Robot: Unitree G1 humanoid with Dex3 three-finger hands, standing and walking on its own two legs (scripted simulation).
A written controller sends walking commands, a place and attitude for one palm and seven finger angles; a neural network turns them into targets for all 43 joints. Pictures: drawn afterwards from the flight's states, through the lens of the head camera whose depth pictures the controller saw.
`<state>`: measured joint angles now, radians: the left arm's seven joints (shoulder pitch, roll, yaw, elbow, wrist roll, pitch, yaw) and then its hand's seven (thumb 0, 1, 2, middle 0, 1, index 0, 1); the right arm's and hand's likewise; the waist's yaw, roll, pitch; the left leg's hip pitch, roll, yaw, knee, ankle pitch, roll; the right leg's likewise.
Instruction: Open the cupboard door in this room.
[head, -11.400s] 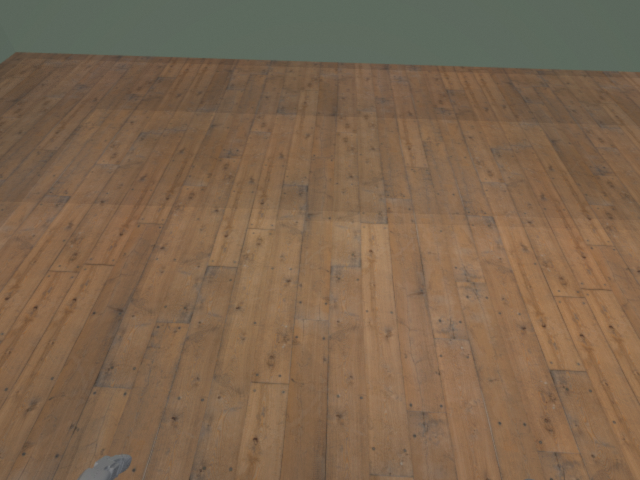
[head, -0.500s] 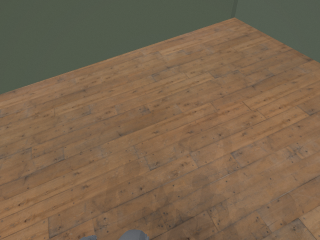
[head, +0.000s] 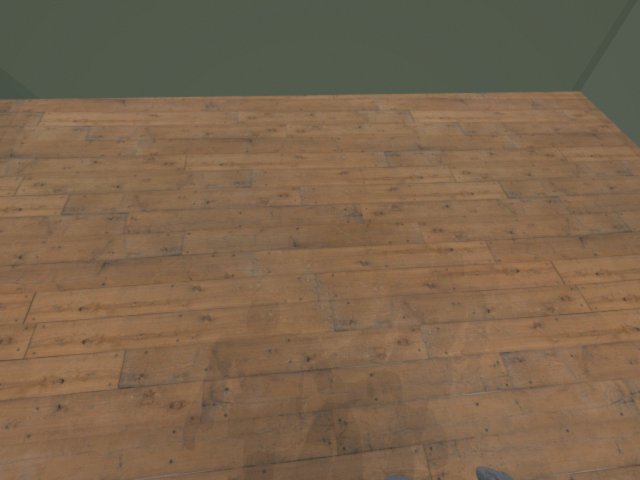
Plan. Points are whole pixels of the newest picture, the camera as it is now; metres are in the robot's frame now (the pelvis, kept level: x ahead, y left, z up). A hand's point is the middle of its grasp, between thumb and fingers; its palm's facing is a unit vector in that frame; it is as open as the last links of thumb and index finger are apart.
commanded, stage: turn or walk to find it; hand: left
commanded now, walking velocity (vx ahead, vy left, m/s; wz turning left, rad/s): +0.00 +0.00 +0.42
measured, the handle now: out of the picture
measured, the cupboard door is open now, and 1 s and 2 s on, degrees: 0 0 0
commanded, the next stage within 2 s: none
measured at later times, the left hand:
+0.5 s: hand out of the picture +0.03 +0.14 -0.14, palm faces +0.20 -0.94 -0.28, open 7.4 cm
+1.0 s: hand out of the picture -0.12 +0.18 -0.18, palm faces +0.46 -0.85 -0.25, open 7.4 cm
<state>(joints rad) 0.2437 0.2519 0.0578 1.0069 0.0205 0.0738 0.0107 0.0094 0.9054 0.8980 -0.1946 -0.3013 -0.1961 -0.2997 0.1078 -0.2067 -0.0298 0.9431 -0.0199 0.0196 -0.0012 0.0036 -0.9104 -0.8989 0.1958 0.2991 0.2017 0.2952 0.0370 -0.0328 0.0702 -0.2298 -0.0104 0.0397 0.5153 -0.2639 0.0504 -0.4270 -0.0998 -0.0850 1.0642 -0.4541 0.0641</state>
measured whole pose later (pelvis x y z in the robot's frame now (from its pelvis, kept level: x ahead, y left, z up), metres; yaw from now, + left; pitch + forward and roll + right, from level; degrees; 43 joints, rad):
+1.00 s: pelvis -0.06 -0.02 +0.00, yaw +25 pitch +0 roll -1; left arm 0.23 0.26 0.06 1.00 0.02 0.07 0.01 0.01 0.91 0.90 -0.19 -0.30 -0.20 -0.30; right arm 0.12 -0.20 -0.03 0.95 -0.02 0.02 0.00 0.00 -0.91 -0.90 0.20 0.30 0.20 0.30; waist 0.03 -0.04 0.07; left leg -0.22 0.00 0.02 0.51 -0.29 0.03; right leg -0.44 -0.10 -0.08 1.06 -0.46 0.07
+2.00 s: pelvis -0.09 -0.06 +0.00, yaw +51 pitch -1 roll -1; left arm 0.20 0.25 0.06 0.98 0.02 0.06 0.01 0.01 0.91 0.90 -0.19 -0.30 -0.20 -0.30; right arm 0.14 -0.19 -0.03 0.96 -0.02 0.02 0.00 0.00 -0.91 -0.90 0.20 0.30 0.20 0.30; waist 0.03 -0.02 0.06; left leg -0.22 -0.01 0.01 0.46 -0.22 0.04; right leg -0.46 -0.10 -0.05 1.08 -0.39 0.08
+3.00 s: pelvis -0.10 -0.13 +0.00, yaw +75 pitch +0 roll +0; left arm 0.20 0.25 0.06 0.97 0.02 0.06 0.01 0.01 0.91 0.90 -0.19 -0.30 -0.20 -0.30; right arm 0.15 -0.20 -0.04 0.95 -0.02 0.02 0.00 0.00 -0.91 -0.90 0.20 0.30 0.20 0.30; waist 0.02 -0.01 0.06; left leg -0.23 -0.01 0.00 0.46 -0.23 0.02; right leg -0.43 -0.09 -0.04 0.99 -0.42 0.08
